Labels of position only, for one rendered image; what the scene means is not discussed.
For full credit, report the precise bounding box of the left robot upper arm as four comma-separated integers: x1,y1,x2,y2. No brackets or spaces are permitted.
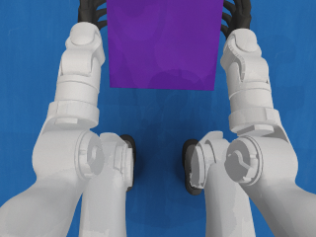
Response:
0,129,105,237

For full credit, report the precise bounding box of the carton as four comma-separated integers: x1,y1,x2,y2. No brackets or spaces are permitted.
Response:
106,0,224,91

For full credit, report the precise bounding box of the left robot hand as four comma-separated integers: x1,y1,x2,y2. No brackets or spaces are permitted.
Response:
77,0,108,31

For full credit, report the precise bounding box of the right robot foot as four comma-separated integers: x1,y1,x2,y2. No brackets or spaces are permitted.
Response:
182,138,202,196

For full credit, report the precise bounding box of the robot foot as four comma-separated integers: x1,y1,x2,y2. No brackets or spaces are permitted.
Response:
182,138,202,196
120,134,136,192

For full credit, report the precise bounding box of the left robot foot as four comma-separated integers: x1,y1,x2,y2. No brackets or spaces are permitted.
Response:
120,134,136,192

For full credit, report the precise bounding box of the robot left forearm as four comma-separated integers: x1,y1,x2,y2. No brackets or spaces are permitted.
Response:
32,22,106,168

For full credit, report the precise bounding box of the robot right forearm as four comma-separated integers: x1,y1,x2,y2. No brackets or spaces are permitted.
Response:
220,28,292,147

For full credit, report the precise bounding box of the right robot hand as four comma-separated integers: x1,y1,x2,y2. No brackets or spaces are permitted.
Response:
220,0,252,41

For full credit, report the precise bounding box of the right robot upper arm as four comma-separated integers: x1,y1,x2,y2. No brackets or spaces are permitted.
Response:
224,135,316,237

